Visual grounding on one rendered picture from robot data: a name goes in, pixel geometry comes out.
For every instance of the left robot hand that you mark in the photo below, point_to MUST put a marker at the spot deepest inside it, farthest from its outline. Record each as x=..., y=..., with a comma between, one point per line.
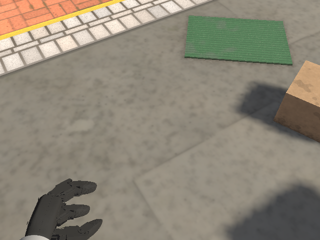
x=51, y=211

